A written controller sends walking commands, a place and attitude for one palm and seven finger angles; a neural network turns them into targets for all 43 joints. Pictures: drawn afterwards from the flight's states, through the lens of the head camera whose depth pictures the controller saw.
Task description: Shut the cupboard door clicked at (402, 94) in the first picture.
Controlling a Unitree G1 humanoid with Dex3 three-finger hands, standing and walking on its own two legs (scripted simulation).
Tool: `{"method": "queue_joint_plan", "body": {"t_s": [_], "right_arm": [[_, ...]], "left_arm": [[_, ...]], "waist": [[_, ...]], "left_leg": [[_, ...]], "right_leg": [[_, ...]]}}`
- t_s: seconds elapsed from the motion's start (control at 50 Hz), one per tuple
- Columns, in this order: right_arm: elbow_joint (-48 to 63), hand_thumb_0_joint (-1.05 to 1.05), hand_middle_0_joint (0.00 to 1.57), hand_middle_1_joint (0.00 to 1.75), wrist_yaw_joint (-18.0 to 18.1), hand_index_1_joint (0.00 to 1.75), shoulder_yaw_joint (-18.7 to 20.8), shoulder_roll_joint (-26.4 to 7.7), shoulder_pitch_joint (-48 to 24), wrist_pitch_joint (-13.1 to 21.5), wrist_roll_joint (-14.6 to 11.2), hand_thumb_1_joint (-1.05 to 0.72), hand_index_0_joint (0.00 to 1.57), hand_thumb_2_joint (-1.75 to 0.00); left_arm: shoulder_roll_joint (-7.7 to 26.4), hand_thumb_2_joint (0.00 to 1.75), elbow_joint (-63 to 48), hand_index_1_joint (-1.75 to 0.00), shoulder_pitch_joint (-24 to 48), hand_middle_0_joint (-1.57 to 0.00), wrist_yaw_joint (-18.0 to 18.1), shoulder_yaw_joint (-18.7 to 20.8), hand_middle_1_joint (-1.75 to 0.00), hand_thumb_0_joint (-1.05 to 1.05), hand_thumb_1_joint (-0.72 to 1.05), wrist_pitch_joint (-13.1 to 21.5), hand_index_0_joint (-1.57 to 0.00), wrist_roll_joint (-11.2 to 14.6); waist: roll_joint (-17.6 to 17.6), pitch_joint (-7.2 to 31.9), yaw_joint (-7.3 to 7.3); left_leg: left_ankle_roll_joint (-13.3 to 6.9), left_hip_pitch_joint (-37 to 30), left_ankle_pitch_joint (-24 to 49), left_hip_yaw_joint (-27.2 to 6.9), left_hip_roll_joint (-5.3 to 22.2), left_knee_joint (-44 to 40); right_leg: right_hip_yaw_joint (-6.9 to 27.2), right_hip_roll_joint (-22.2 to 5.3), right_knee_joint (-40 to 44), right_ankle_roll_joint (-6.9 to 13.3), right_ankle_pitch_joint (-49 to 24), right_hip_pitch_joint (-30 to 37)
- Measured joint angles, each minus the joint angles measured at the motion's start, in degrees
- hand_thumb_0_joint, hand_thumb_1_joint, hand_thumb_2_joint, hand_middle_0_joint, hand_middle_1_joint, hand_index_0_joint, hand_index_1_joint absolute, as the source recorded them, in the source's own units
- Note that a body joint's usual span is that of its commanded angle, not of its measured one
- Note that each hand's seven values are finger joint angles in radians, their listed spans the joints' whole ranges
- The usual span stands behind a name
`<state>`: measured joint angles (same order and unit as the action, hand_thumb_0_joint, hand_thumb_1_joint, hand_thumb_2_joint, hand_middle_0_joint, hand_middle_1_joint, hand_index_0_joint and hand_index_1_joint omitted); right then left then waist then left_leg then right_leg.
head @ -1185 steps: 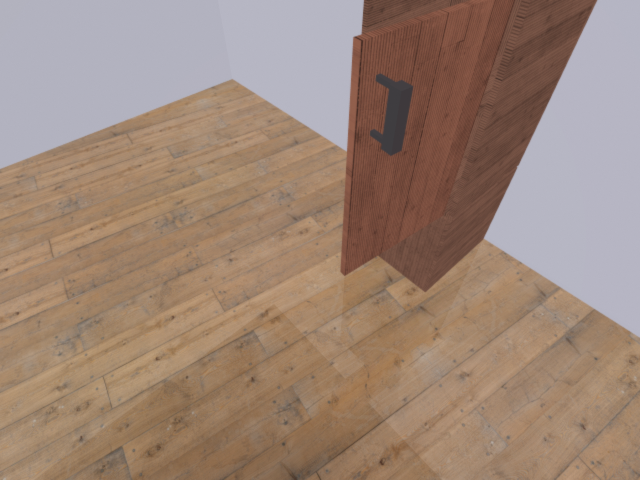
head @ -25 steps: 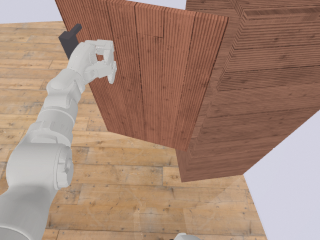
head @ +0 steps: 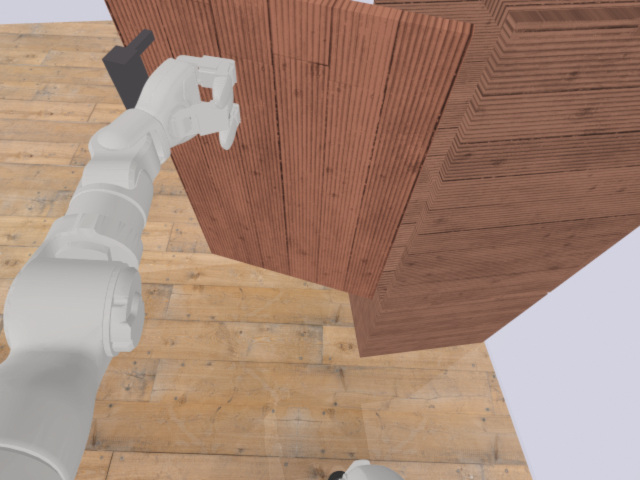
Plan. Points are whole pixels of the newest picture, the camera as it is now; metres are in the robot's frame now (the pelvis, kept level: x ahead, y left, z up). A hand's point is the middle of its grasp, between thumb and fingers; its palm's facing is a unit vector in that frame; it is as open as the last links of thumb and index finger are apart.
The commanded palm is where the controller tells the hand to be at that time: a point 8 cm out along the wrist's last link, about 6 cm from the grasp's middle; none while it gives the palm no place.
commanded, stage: push the door shut along its arc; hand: left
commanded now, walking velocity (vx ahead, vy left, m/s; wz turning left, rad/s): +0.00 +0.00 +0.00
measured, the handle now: (151, 91) +0.55 +0.16 +0.15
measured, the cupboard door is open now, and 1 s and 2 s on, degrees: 66 58 58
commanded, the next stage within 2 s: pull the fist back off the door in 0.04 s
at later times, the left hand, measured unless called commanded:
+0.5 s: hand (264, 108) +0.52 +0.03 +0.14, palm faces -0.05 -1.00 -0.03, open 3.2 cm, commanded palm +0.49 +0.08 +0.15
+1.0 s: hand (247, 158) +0.43 +0.05 +0.16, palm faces -0.08 -1.00 +0.00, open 3.1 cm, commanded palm +0.42 +0.10 +0.15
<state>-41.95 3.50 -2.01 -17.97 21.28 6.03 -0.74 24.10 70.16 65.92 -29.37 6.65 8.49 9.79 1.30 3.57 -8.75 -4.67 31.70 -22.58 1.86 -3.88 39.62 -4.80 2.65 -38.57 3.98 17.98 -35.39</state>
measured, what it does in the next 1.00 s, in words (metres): stands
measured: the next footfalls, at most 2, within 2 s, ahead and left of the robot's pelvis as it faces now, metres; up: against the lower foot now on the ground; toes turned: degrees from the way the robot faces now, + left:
none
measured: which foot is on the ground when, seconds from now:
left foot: down 0.00-1.00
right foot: down 0.00-1.00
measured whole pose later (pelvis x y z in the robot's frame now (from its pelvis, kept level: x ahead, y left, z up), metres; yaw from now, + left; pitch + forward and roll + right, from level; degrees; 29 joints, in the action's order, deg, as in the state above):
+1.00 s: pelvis -0.02 +0.00 +0.01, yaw -2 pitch +6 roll +0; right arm -37.7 -0.8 -0.4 -15.2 17.3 4.4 -2.1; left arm 6.3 48.3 43.8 3.9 5.3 13.6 6.6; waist 2.2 2.8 -4.1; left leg -4.5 21.3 -19.9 3.5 -3.3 34.6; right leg -2.8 3.5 -33.7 3.8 14.6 -25.6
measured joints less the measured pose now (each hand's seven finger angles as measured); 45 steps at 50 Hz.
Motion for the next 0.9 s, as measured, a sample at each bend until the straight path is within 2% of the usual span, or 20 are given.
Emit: {"method": "queue_joint_plan", "body": {"t_s": [0.16,0.18,0.26,0.32,0.36,0.4,0.46,0.5,0.56,0.64,0.74,0.84,0.9], "right_arm": [[-1.84,0.01,0.21,0.3,0.11,0.3,0.13,-0.07,-1.29,1.36,0.41,-0.9,0.2,-0.9],[-1.94,0.01,0.2,0.3,-0.03,0.3,0.29,-0.05,-1.23,1.48,0.2,-0.9,0.2,-0.9],[-1.6,0.01,0.2,0.3,-2.52,0.3,0.93,0.91,-0.78,1.59,0.38,-0.9,0.2,-0.9],[-0.99,0.01,0.2,0.3,-5.17,0.29,1.13,2.24,-0.16,1.69,1.87,-0.9,0.2,-0.9],[-0.59,0.01,0.2,0.3,-6.88,0.3,1.05,3.12,0.27,1.33,2.89,-0.9,0.2,-0.9],[-0.27,0.01,0.2,0.3,-8.13,0.3,0.81,3.89,0.72,0.45,3.47,-0.9,0.2,-0.9],[0.36,0.01,0.2,0.3,-8.77,0.3,0.34,4.7,1.72,-1.49,3.44,-0.9,0.2,-0.9],[0.82,0.01,0.2,0.3,-8.57,0.3,0.19,4.92,2.72,-2.67,2.97,-0.9,0.2,-0.9],[1.34,0.01,0.2,0.3,-7.89,0.3,0.23,4.69,4.47,-3.7,2.13,-0.9,0.2,-0.9],[1.55,0.01,0.2,0.3,-7.2,0.3,0.48,3.88,5.8,-4.18,1.53,-0.9,0.2,-0.9],[2.16,0.01,0.2,0.3,-6.88,0.3,1.61,2.76,5.74,-4.23,0.71,-0.9,0.2,-0.9],[2.68,0.01,0.2,0.3,-6.09,0.29,2.23,1.91,3.14,-4.19,-0.53,-0.9,0.2,-0.9],[3.3,0.01,0.2,0.3,-5.22,0.29,2.15,1.96,0.4,-3.45,-1.01,-0.91,0.2,-0.9]], "left_arm": [[-2.0,1.02,1.51,-1.5,3.93,-1.3,1.25,-4.42,-1.5,0.05,0.96,-0.04,-1.3,0.86],[-2.99,1.02,1.94,-1.5,4.5,-1.3,2.62,-3.24,-1.5,0.05,0.96,-0.46,-1.3,1.1],[-8.57,0.99,2.62,-1.5,5.99,-1.3,18.52,1.67,-1.5,0.04,0.86,-0.9,-1.3,1.51],[-12.57,0.97,1.08,-1.5,5.33,-1.3,30.97,3.72,-1.5,0.04,0.84,1.63,-1.3,-0.67],[-14.14,0.97,0.23,-1.5,4.07,-1.3,36.47,4.15,-1.5,0.04,0.86,4.66,-1.3,-3.46],[-14.5,0.97,0.32,-1.5,2.72,-1.3,38.92,4.69,-1.5,0.04,0.89,7.34,-1.3,-6.44],[-13.27,0.96,1.62,-1.5,0.86,-1.3,38.31,6.07,-1.5,0.03,0.92,8.75,-1.3,-9.57],[-12.23,0.95,2.39,-1.5,-0.49,-1.3,37.05,7.08,-1.5,0.03,0.92,8.36,-1.3,-9.81],[-11.57,0.93,2.04,-1.5,-2.77,-1.3,35.35,8.24,-1.5,0.02,0.92,7.65,-1.3,-7.95],[-11.61,0.92,-0.67,-1.5,-5.83,-1.3,33.92,9.24,-1.5,0.02,0.91,8.43,-1.3,-6.15],[-12.09,0.91,-7.17,-1.5,-11.44,-1.3,32.28,6.2,-1.5,0.02,0.91,9.29,-1.3,-6.08],[-14.75,0.9,-12.82,-1.5,-17.48,-1.3,31.02,2.65,-1.5,0.01,0.9,5.58,-1.3,-3.68],[-16.34,0.9,-16.27,-1.5,-20.28,-1.3,31.66,1.35,-1.5,0.02,0.9,4.13,-1.3,-2.73]], "waist": [[-0.47,0.17,0.19],[-0.17,0.11,0.31],[0.8,0.13,0.58],[1.18,0.88,0.41],[1.41,1.51,0.13],[1.62,1.94,-0.2],[1.82,2.21,-0.8],[1.9,2.3,-1.02],[2.02,2.15,-0.91],[1.65,1.69,-0.19],[1.33,1.6,1.31],[1.4,0.86,3.21],[1.15,-0.05,3.85]], "left_leg": [[-0.48,2.3,-0.39,-0.53,-1.04,1.79],[-0.49,2.69,-0.49,-0.72,-1.02,2.14],[-0.41,3.77,-0.13,-1.06,-0.97,2.1],[-0.36,4.64,0.25,-0.73,-0.91,1.87],[-0.38,5.09,0.17,-0.18,-0.82,2.0],[-0.5,5.04,-0.07,0.51,-0.62,2.13],[-0.73,3.79,-0.35,1.61,-0.21,1.75],[-0.76,2.38,-0.38,2.27,0.15,1.08],[-0.6,-0.16,-0.21,2.79,0.58,-0.19],[-0.39,-2.97,0.08,3.02,1.04,-1.41],[-0.11,-4.92,0.6,2.8,1.19,-2.31],[-0.01,-7.24,1.41,2.17,1.04,-3.47],[0.03,-8.67,2.0,1.9,0.92,-4.21]], "right_leg": [[-0.62,-1.18,-2.38,-0.39,1.05,-2.26],[-0.83,-1.18,-2.41,-0.47,1.08,-2.44],[-1.18,-1.16,-1.38,-0.87,0.26,-2.98],[-0.84,-1.1,-1.04,-1.08,-0.26,-3.9],[-0.31,-0.98,-1.37,-1.15,-0.28,-4.6],[0.36,-0.73,-1.76,-1.16,-0.19,-4.88],[1.48,-0.21,-1.83,-1.11,-0.2,-4.21],[2.19,0.25,-1.33,-1.07,-0.4,-3.11],[2.82,0.8,-0.09,-0.94,-0.83,-0.77],[3.13,1.36,1.4,-0.67,-1.4,2.02],[2.97,1.52,2.45,-0.39,-1.93,4.09],[2.44,1.36,3.88,-0.35,-2.62,6.73],[2.21,1.23,4.62,-0.28,-3.1,8.24]]}}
